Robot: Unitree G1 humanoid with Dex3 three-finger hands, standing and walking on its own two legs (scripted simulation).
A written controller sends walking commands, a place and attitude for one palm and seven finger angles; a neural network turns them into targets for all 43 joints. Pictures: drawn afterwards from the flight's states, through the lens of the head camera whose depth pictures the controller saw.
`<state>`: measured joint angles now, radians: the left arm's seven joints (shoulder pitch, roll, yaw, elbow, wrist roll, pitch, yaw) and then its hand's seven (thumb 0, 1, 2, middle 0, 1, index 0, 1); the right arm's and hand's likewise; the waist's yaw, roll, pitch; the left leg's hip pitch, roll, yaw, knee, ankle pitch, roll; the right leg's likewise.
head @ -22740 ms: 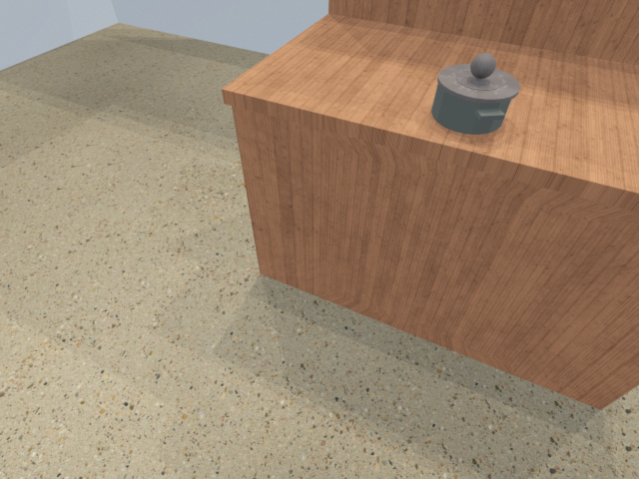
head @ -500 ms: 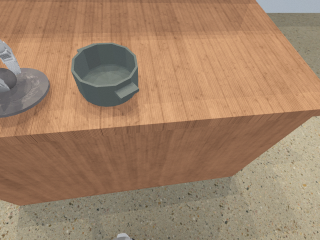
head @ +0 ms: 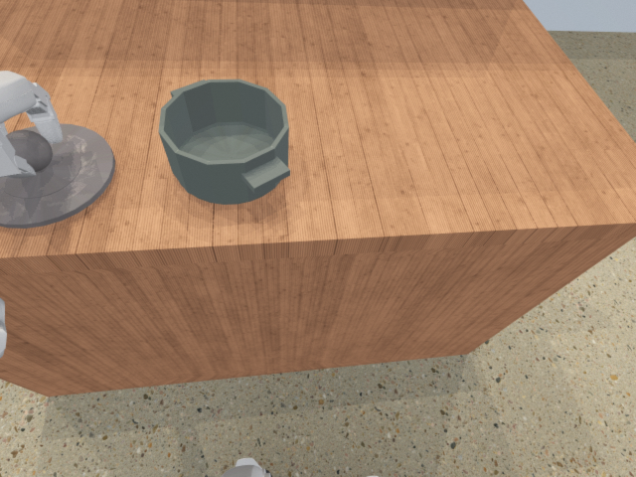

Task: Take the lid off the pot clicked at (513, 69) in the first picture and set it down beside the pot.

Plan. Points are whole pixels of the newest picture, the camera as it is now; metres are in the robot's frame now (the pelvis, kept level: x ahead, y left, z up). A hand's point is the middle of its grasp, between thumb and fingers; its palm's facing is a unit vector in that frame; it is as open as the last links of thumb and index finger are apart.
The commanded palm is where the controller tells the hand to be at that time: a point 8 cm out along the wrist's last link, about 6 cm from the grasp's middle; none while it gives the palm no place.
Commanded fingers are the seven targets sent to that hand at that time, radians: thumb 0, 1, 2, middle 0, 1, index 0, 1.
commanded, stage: open the fingers wide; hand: left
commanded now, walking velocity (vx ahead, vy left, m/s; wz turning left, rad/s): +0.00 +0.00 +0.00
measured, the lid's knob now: (27, 151) +0.50 +0.34 +0.10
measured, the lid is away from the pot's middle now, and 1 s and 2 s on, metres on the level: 0.24 0.24 0.24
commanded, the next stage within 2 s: raise the empty hand in 0.68 s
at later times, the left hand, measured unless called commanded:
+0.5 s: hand (11, 140) +0.48 +0.33 +0.13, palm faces -0.38 -0.11 -0.92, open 10.5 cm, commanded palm +0.49 +0.33 +0.19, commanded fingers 0.00 -0.09 0.82 -0.43 -0.71 -0.43 -0.71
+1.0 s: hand out of the picture +0.47 +0.34 +0.15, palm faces -0.34 -0.12 -0.93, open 11.0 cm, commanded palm +0.49 +0.33 +0.21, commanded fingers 0.00 -0.10 0.84 -0.44 -0.69 -0.44 -0.69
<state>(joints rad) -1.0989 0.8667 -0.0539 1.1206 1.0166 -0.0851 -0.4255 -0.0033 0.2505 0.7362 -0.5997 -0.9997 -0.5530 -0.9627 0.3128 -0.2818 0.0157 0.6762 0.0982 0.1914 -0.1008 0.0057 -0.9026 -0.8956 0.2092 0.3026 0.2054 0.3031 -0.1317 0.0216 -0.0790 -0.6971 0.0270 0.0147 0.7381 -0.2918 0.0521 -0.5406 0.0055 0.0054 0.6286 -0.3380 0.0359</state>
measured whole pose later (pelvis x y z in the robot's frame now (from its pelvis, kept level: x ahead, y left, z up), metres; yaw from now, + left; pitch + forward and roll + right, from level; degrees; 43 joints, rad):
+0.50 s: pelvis +0.01 +0.00 +0.00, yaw +0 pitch +15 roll -3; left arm -1.07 0.88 -0.01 1.10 1.01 -0.09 -0.42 0.00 -0.02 0.80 -0.46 -0.77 -0.46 -0.77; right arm 0.33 -0.28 0.01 0.67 0.10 0.21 -0.09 0.01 -0.90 -0.90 0.21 0.30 0.21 0.30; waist -0.14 0.03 -0.08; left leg -0.69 0.03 0.02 0.73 -0.30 0.05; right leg -0.54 0.01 0.02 0.62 -0.35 0.04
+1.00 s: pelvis +0.00 +0.00 +0.00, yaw +0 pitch +13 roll -3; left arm -1.09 0.89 -0.02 1.09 1.00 -0.08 -0.43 0.00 -0.09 0.84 -0.45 -0.69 -0.45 -0.69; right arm 0.30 -0.28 0.02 0.66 0.11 0.21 -0.10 0.01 -0.90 -0.90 0.21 0.30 0.20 0.30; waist -0.13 0.02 -0.08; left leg -0.66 0.03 0.01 0.72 -0.30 0.05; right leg -0.51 0.01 0.01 0.61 -0.34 0.04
